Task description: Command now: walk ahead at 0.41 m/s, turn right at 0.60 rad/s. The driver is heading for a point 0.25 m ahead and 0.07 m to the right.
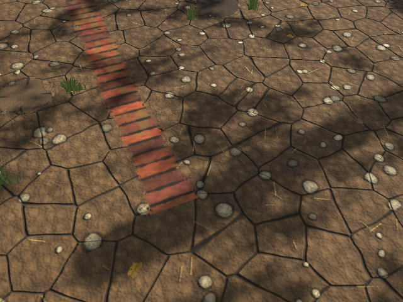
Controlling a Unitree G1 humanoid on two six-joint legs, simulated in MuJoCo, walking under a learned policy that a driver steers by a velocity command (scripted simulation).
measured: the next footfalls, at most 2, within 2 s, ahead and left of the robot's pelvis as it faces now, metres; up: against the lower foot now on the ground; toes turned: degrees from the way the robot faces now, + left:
right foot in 0.34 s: +0.25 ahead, -0.14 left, +0.00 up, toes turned -5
left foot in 0.64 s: +0.23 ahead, +0.10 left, +0.00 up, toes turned -5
